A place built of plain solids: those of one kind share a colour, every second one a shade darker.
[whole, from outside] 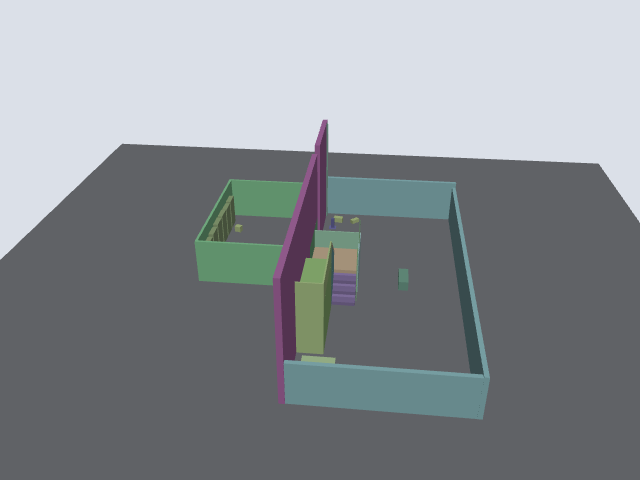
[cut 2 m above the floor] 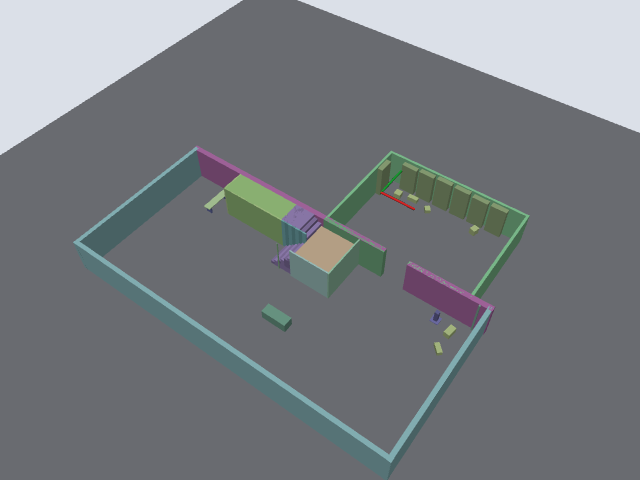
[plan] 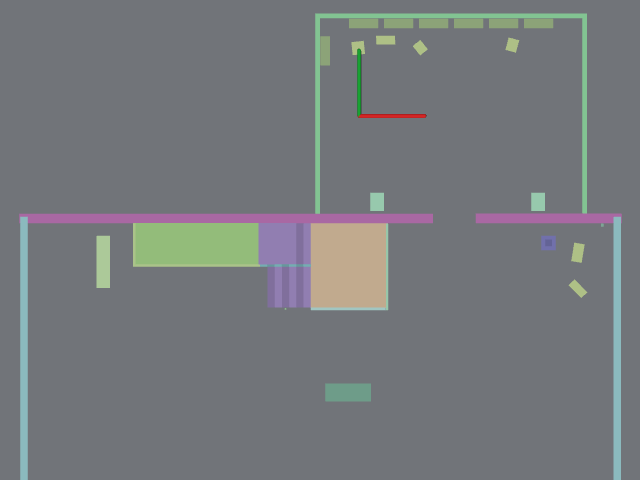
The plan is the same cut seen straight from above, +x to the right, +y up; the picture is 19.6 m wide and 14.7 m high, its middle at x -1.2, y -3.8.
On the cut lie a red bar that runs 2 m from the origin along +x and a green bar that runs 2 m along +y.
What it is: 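The rear of a town building of two storeys with an external escape stair; a paved yard 18.0 x 8.3 m; from a top landing at the upper floor's door, 3.02 m over the yard, a stair of 15 risers of 0.201 m and treads of 0.221 m, 1.25 m clear, a half turn; two flights side by side, the upper one at the facade, between them the upper flight's cheek wall with its guard, with a half landing, down to the yard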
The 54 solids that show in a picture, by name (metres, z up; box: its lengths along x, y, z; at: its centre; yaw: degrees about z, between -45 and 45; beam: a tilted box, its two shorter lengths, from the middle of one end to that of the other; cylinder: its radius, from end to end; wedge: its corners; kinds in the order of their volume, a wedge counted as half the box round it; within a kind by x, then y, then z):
{
 "facade_1": {"box": [12.68, 0.3, 6.64], "at": [-4.07, -3.14, 3.27]},
 "facade_2": {"box": [4.48, 0.3, 6.64], "at": [5.81, -3.14, 3.27]},
 "stair_step_1": {"box": [0.71, 1.27, 2.46], "at": [-2.72, -3.92, 1.18]},
 "stair_step_2": {"box": [1.16, 1.27, 2.06], "at": [-2.5, -3.92, 0.98]},
 "stair_step_3": {"box": [1.38, 1.27, 1.86], "at": [-2.39, -3.92, 0.88]},
 "stair_step_4": {"box": [1.6, 1.27, 1.66], "at": [-2.28, -3.92, 0.78]},
 "stair_step_5": {"box": [3.68, 1.26, 0.25], "at": [-0.97, -5.24, 0.08]},
 "stair_step_6": {"box": [3.46, 1.26, 0.45], "at": [-0.86, -5.24, 0.18]},
 "stair_step_7": {"box": [3.23, 1.26, 0.65], "at": [-0.75, -5.24, 0.28]},
 "stair_step_8": {"box": [3.01, 1.26, 0.85], "at": [-0.64, -5.24, 0.38]},
 "stair_step_9": {"box": [2.79, 1.26, 1.05], "at": [-0.53, -5.24, 0.48]},
 "stair_step_10": {"box": [2.57, 1.26, 1.26], "at": [-0.42, -5.24, 0.58]},
 "boundary_1": {"box": [0.23, 8.71, 2.35], "at": [-10.27, -7.45, 1.12]},
 "boundary_2": {"box": [18.42, 0.23, 2.41], "at": [-1.18, -11.68, 1.16]},
 "boundary_3": {"box": [0.23, 8.71, 2.72], "at": [7.9, -7.45, 1.31]},
 "paving_1": {"box": [3.9, 1.34, 3.06], "at": [-4.98, -3.95, 1.48]},
 "wall_1": {"box": [0.15, 6.28, 2.66], "at": [-1.27, 0.0, 1.28]},
 "wall_2": {"box": [3.62, 0.3, 2.66], "at": [0.46, -3.14, 1.28]},
 "wall_3": {"box": [8.33, 0.15, 2.66], "at": [2.81, 3.06, 1.28]},
 "wall_4": {"box": [3.41, 0.3, 2.66], "at": [5.27, -3.14, 1.28]},
 "wall_5": {"box": [0.15, 6.28, 2.66], "at": [6.91, 0.0, 1.28]},
 "stair_landing_1": {"box": [2.35, 2.6, 1.46], "at": [-0.31, -4.58, 0.68]},
 "shelf_1": {"box": [0.3, 0.9, 1.99], "at": [-1.04, 1.99, 0.94]},
 "shelf_2": {"box": [0.9, 0.3, 1.88], "at": [0.14, 2.83, 0.89]},
 "shelf_3": {"box": [0.9, 0.3, 1.95], "at": [1.21, 2.83, 0.93]},
 "shelf_4": {"box": [0.9, 0.3, 2.02], "at": [2.28, 2.83, 0.96]},
 "shelf_5": {"box": [0.9, 0.3, 2.0], "at": [3.35, 2.83, 0.95]},
 "shelf_6": {"box": [0.9, 0.3, 1.93], "at": [4.42, 2.83, 0.92]},
 "shelf_7": {"box": [0.9, 0.3, 1.95], "at": [5.49, 2.83, 0.93]},
 "rim_guard_1": {"box": [0.08, 1.33, 4.14], "at": [-6.89, -3.96, 2.02]},
 "rim_guard_2": {"box": [3.9, 0.08, 4.14], "at": [-4.98, -4.58, 2.02]},
 "guard_landing_end_1": {"box": [0.08, 2.66, 2.54], "at": [0.86, -4.62, 1.22]},
 "guard_landing_1": {"box": [2.3, 0.08, 2.54], "at": [-0.33, -5.91, 1.22]},
 "planter_box_1": {"box": [1.4, 0.55, 0.6], "at": [-0.34, -8.47, 0.25]},
 "guard_upper_1": {"box": [0.23, 0.08, 3.9], "at": [-2.93, -4.58, 1.9]},
 "guard_upper_2": {"box": [0.23, 0.08, 3.7], "at": [-2.7, -4.58, 1.8]},
 "guard_upper_3": {"box": [0.23, 0.08, 3.5], "at": [-2.48, -4.58, 1.7]},
 "guard_upper_4": {"box": [0.23, 0.08, 3.3], "at": [-2.26, -4.58, 1.6]},
 "guard_upper_5": {"box": [0.23, 0.08, 3.1], "at": [-2.04, -4.58, 1.5]},
 "guard_upper_6": {"box": [0.23, 0.08, 2.9], "at": [-1.82, -4.58, 1.4]},
 "guard_upper_7": {"box": [0.24, 0.08, 2.7], "at": [-1.59, -4.58, 1.3]},
 "box_cardboard_1": {"box": [0.38, 0.4, 0.39], "at": [-0.03, 2.08, 0.14], "yaw": 5.9},
 "box_cardboard_2": {"box": [0.58, 0.27, 0.29], "at": [0.81, 2.32, 0.1], "yaw": 0.4},
 "box_cardboard_3": {"box": [0.31, 0.37, 0.28], "at": [1.87, 2.09, 0.09], "yaw": 38.4},
 "box_cardboard_4": {"box": [0.34, 0.4, 0.43], "at": [4.69, 2.17, 0.16], "yaw": -14.9},
 "box_cardboard_5": {"box": [0.26, 0.56, 0.29], "at": [6.7, -5.29, 0.09], "yaw": 44.5},
 "box_cardboard_6": {"box": [0.33, 0.57, 0.37], "at": [6.7, -4.19, 0.14], "yaw": -9.2},
 "filing_cabinet_1": {"box": [0.42, 0.56, 0.65], "at": [0.55, -2.63, 0.27]},
 "filing_cabinet_2": {"box": [0.42, 0.56, 0.65], "at": [5.48, -2.63, 0.27]},
 "downpipe_1": {"box": [0.09, 0.1, 6.59], "at": [7.45, -3.34, 3.25]},
 "traffic_cone_1": {"box": [0.45, 0.45, 0.08], "at": [5.8, -3.89, -0.01]},
 "traffic_cone_2": {"box": [0.21, 0.21, 0.64], "at": [5.8, -3.89, 0.35]},
 "bench_seat_1": {"box": [0.42, 1.6, 0.05], "at": [-7.84, -4.47, 0.42]},
 "light_post_1": {"box": [0.05, 0.05, 3.36], "at": [-2.26, -5.91, 1.63]}
}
